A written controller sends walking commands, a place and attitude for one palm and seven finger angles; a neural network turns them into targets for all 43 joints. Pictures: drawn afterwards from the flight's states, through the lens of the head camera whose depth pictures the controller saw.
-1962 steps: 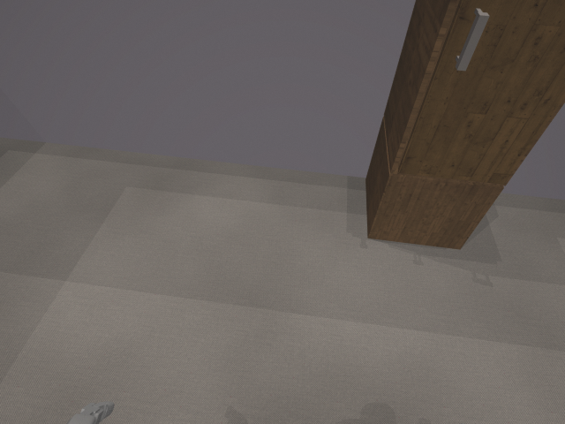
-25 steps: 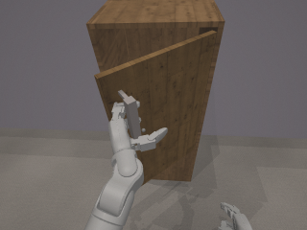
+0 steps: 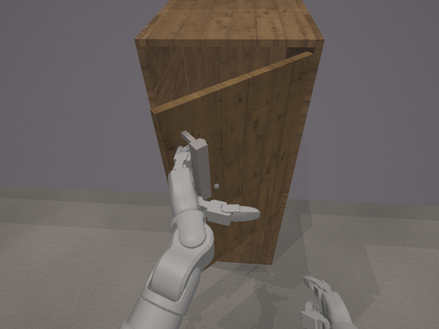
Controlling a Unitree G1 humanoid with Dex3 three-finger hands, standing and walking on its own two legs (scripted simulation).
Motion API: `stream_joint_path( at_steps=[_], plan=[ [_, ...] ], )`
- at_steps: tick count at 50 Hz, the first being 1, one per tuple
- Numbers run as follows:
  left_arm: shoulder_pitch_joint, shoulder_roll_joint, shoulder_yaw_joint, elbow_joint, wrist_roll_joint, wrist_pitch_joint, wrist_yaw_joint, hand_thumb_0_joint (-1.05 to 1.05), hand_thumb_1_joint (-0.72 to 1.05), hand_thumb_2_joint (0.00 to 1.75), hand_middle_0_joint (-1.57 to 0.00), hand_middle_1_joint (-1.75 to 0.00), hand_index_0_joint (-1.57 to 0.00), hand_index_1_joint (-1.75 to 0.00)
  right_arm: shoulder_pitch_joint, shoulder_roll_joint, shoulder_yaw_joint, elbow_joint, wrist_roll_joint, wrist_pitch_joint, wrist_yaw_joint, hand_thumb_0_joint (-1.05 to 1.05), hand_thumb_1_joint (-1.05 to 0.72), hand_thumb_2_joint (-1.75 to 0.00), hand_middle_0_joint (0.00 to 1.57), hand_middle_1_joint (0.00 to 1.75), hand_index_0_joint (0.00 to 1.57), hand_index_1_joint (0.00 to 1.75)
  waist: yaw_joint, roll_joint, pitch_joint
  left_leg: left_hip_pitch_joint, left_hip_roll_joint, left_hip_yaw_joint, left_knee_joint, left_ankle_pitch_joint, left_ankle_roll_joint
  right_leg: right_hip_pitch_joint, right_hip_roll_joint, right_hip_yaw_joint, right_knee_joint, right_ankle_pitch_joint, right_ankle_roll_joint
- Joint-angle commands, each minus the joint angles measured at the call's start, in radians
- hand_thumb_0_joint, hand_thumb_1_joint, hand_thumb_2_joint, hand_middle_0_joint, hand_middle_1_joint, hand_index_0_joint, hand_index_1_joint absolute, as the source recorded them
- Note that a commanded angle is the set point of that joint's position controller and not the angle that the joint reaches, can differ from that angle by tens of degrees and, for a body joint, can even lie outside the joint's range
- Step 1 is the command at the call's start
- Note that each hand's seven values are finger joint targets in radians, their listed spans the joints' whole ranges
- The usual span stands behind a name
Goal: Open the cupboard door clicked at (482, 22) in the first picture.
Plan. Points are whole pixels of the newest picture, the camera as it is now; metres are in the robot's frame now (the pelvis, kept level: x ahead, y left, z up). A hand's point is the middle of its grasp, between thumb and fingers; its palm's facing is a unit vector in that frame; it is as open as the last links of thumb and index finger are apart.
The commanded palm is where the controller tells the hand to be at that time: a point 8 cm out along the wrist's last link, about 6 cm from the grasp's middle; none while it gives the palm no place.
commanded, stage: slide the hand sideways off the handle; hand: left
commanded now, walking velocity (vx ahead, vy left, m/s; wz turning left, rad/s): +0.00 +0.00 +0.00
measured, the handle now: (195, 166) +0.36 +0.08 +0.14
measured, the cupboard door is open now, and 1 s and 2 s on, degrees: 41 45 45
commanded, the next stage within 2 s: draw the hand back to the body in 1.20 s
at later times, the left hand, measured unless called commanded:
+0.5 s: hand (213, 212) +0.26 +0.03 +0.14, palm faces -0.11 -0.99 +0.03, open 16.2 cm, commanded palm +0.23 +0.10 +0.14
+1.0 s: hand (177, 234) +0.22 +0.08 +0.14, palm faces -0.04 -1.00 +0.01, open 16.3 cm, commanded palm +0.18 +0.14 +0.14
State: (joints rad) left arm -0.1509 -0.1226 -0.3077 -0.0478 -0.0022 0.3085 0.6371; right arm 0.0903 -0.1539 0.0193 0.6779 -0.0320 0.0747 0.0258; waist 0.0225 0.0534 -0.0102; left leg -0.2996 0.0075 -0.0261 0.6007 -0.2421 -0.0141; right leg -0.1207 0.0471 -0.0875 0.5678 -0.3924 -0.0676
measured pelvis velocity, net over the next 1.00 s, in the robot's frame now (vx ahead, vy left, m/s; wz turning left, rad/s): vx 0.01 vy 0.01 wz -0.04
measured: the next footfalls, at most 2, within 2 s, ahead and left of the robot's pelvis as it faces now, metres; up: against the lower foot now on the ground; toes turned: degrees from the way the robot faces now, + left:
none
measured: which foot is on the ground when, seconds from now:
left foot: down 0.00-1.00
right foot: down 0.00-1.00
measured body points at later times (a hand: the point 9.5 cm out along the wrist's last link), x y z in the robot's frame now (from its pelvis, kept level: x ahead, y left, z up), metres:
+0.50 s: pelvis -0.01 +0.02 +0.01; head -0.05 +0.01 +0.45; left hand +0.26 +0.09 +0.14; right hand +0.16 -0.19 -0.07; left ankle +0.05 +0.13 -0.73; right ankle -0.05 -0.07 -0.73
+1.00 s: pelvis +0.01 +0.01 +0.00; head -0.03 -0.01 +0.45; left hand +0.22 +0.14 +0.14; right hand +0.21 -0.19 -0.06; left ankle +0.05 +0.13 -0.73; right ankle -0.05 -0.07 -0.73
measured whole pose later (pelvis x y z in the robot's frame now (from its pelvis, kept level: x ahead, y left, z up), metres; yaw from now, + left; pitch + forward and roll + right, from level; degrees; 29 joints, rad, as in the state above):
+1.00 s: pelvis +0.01 +0.01 +0.00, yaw -2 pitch -4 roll +0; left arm 0.37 0.08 -0.21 -0.47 -0.09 0.15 0.10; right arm 0.15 -0.19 0.06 0.50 0.02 0.09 0.00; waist 0.03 0.05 -0.02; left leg -0.24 0.01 0.02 0.55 -0.24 0.01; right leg -0.08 0.04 -0.04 0.52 -0.37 -0.05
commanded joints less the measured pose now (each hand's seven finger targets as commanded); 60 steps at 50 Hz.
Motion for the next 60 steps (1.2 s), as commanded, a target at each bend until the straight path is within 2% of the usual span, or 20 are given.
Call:
stream_joint_path(
  at_steps=[1,2,4,5,6,8,11,12,15,18,20,25,28,38,43,47,48,58,59,60],
  plan=[
    [-0.255,-0.095,-0.196,-0.228,0.109,-0.119,-0.202,0.0,-0.5,0.3,-0.15,-0.3,-0.15,-0.3,-0.063,-0.126,-0.022,-0.152,0.004,-0.011,0.009,0.0,-0.9,-0.9,0.2,0.3,0.2,0.3,-0.085,-0.222,-0.121,0.215,-0.032,-0.011,-0.043,0.279,0.047,-0.147,-0.05,0.087,-0.1,0.462,0.042],
    [-0.315,-0.02,-0.117,-0.286,0.055,-0.174,-0.324,0.0,-0.5,0.3,-0.15,-0.3,-0.15,-0.3,-0.078,-0.119,-0.027,-0.202,0.022,-0.002,-0.005,0.0,-0.9,-0.9,0.2,0.3,0.2,0.3,-0.056,-0.178,-0.216,0.237,-0.029,-0.003,-0.044,0.3,0.056,-0.101,-0.05,0.082,-0.084,0.529,0.043],
    [-0.346,0.052,-0.092,-0.321,0.011,-0.242,-0.46,0.0,-0.5,0.3,-0.15,-0.3,-0.15,-0.3,-0.087,-0.113,-0.014,-0.233,0.028,-0.001,-0.029,0.0,-0.9,-0.9,0.2,0.3,0.2,0.3,-0.043,-0.066,-0.284,0.287,-0.034,0.008,-0.043,0.32,0.061,-0.069,-0.057,0.087,-0.072,0.585,0.042],
    [-0.333,0.064,-0.083,-0.322,-0.014,-0.262,-0.512,0.0,-0.5,0.3,-0.15,-0.3,-0.15,-0.3,-0.087,-0.108,-0.008,-0.244,0.034,-0.006,-0.037,0.0,-0.9,-0.9,0.2,0.3,0.2,0.3,-0.049,-0.053,-0.289,0.304,-0.032,0.008,-0.041,0.312,0.062,-0.076,-0.057,0.08,-0.08,0.567,0.04],
    [-0.309,0.061,-0.069,-0.313,-0.036,-0.271,-0.54,0.0,-0.5,0.3,-0.15,-0.3,-0.15,-0.3,-0.091,-0.102,-0.002,-0.257,0.039,-0.015,-0.043,0.0,-0.9,-0.9,0.2,0.3,0.2,0.3,-0.041,-0.045,-0.287,0.308,-0.03,0.008,-0.043,0.286,0.06,-0.08,-0.055,0.074,-0.093,0.529,0.04],
    [-0.275,0.019,-0.053,-0.264,-0.091,-0.259,-0.547,0.0,-0.5,0.3,-0.15,-0.3,-0.15,-0.3,-0.105,-0.095,0.009,-0.266,0.051,-0.033,-0.048,0.0,-0.9,-0.9,0.2,0.3,0.2,0.3,-0.041,-0.069,-0.208,0.291,-0.016,-0.004,-0.06,0.208,0.053,-0.129,-0.042,0.055,-0.137,0.387,0.039],
    [-0.239,0.046,0.047,-0.229,-0.151,-0.238,-0.494,0.0,-0.5,0.3,-0.15,-0.3,-0.15,-0.3,-0.146,-0.105,0.015,-0.263,0.053,-0.048,-0.056,0.0,-0.9,-0.9,0.2,0.3,0.2,0.3,-0.014,-0.152,-0.111,0.235,-0.005,-0.012,-0.093,0.083,0.043,-0.164,-0.036,0.056,-0.204,0.176,0.046],
    [-0.232,0.051,0.067,-0.218,-0.152,-0.232,-0.473,0.0,-0.5,0.3,-0.15,-0.3,-0.15,-0.3,-0.15,-0.106,0.015,-0.26,0.049,-0.051,-0.055,0.0,-0.9,-0.9,0.2,0.3,0.2,0.3,-0.006,-0.178,-0.086,0.221,-0.006,-0.009,-0.096,0.063,0.042,-0.173,-0.038,0.061,-0.223,0.131,0.048],
    [-0.222,0.084,0.098,-0.221,-0.098,-0.229,-0.412,0.0,-0.5,0.3,-0.15,-0.3,-0.15,-0.3,-0.148,-0.104,0.009,-0.257,0.037,-0.047,-0.045,0.0,-0.9,-0.9,0.2,0.3,0.2,0.3,0.011,-0.166,-0.082,0.221,-0.007,0.003,-0.106,0.064,0.043,-0.174,-0.042,0.072,-0.229,0.097,0.043],
    [-0.12,0.11,0.107,-0.266,-0.046,-0.222,-0.387,0.0,-0.5,0.3,-0.15,-0.3,-0.15,-0.3,-0.134,-0.103,0.003,-0.27,0.035,-0.027,-0.028,0.0,-0.9,-0.9,0.2,0.3,0.2,0.3,0.035,-0.094,-0.132,0.234,-0.006,0.019,-0.111,0.11,0.039,-0.131,-0.038,0.076,-0.208,0.152,0.033],
    [-0.086,0.104,0.095,-0.305,-0.039,-0.218,-0.385,0.0,-0.5,0.3,-0.15,-0.3,-0.15,-0.3,-0.137,-0.097,0.006,-0.286,0.036,-0.011,-0.025,0.0,-0.9,-0.9,0.2,0.3,0.2,0.3,0.03,-0.086,-0.133,0.234,-0.002,0.024,-0.115,0.12,0.039,-0.124,-0.034,0.073,-0.201,0.169,0.032],
    [-0.002,0.122,0.092,-0.383,-0.04,-0.207,-0.408,0.0,-0.5,0.3,-0.15,-0.3,-0.15,-0.3,-0.155,-0.095,0.009,-0.31,0.04,0.007,-0.033,0.0,-0.9,-0.9,0.2,0.3,0.2,0.3,0.023,-0.062,-0.096,0.236,0.001,0.033,-0.115,0.107,0.041,-0.138,-0.033,0.086,-0.227,0.154,0.034],
    [0.025,0.137,0.104,-0.411,-0.06,-0.205,-0.426,0.0,-0.5,0.3,-0.15,-0.3,-0.15,-0.3,-0.154,-0.098,0.011,-0.313,0.041,0.003,-0.04,0.0,-0.9,-0.9,0.2,0.3,0.2,0.3,0.014,-0.105,-0.081,0.238,0.002,0.027,-0.118,0.098,0.044,-0.145,-0.028,0.084,-0.241,0.14,0.039],
    [0.211,0.169,0.112,-0.542,-0.067,-0.215,-0.477,0.0,-0.5,0.3,-0.15,-0.3,-0.15,-0.3,-0.13,-0.108,0.01,-0.334,0.046,-0.015,-0.037,0.0,-0.9,-0.9,0.2,0.3,0.2,0.3,0.012,-0.061,-0.119,0.251,0.004,0.024,-0.108,0.163,0.045,-0.128,-0.02,0.07,-0.187,0.242,0.038],
    [0.353,0.194,0.129,-0.62,-0.077,-0.229,-0.509,0.0,-0.5,0.3,-0.15,-0.3,-0.15,-0.3,-0.116,-0.113,0.006,-0.351,0.049,-0.031,-0.032,0.0,-0.9,-0.9,0.2,0.3,0.2,0.3,0.023,-0.069,-0.139,0.249,0.006,0.025,-0.095,0.218,0.046,-0.109,-0.016,0.065,-0.156,0.331,0.039],
    [0.361,0.203,0.125,-0.652,-0.078,-0.234,-0.537,0.0,-0.5,0.3,-0.15,-0.3,-0.15,-0.3,-0.109,-0.118,0.007,-0.361,0.049,-0.046,-0.036,0.0,-0.9,-0.9,0.2,0.3,0.2,0.3,0.004,-0.091,-0.09,0.232,0.003,0.025,-0.083,0.194,0.052,-0.146,-0.019,0.065,-0.157,0.325,0.049],
    [0.388,0.208,0.129,-0.645,-0.08,-0.232,-0.544,0.0,-0.5,0.3,-0.15,-0.3,-0.15,-0.3,-0.112,-0.119,0.007,-0.36,0.049,-0.051,-0.037,0.0,-0.9,-0.9,0.2,0.3,0.2,0.3,0.008,-0.068,-0.068,0.229,0.003,0.024,-0.079,0.187,0.052,-0.158,-0.019,0.07,-0.166,0.313,0.047],
    [0.571,0.268,0.195,-0.721,-0.121,-0.28,-0.625,0.0,-0.5,0.3,-0.15,-0.3,-0.15,-0.3,-0.062,-0.133,0.0,-0.366,0.053,-0.118,-0.054,0.0,-0.9,-0.9,0.2,0.3,0.2,0.3,0.016,-0.071,-0.096,0.212,-0.006,0.026,-0.047,0.205,0.054,-0.149,-0.029,0.074,-0.141,0.375,0.058],
    [0.534,0.245,0.166,-0.729,-0.122,-0.283,-0.631,0.0,-0.5,0.3,-0.15,-0.3,-0.15,-0.3,-0.062,-0.13,0.006,-0.37,0.053,-0.126,-0.054,0.0,-0.9,-0.9,0.2,0.3,0.2,0.3,0.005,-0.085,-0.084,0.204,-0.009,0.024,-0.05,0.187,0.056,-0.16,-0.031,0.071,-0.139,0.36,0.064],
    [0.52,0.258,0.183,-0.718,-0.125,-0.287,-0.631,0.0,-0.5,0.3,-0.15,-0.3,-0.15,-0.3,-0.06,-0.132,0.002,-0.365,0.053,-0.134,-0.057,0.0,-0.9,-0.9,0.2,0.3,0.2,0.3,0.0,-0.091,-0.071,0.202,-0.008,0.022,-0.044,0.171,0.055,-0.175,-0.032,0.076,-0.147,0.339,0.065]
  ],
)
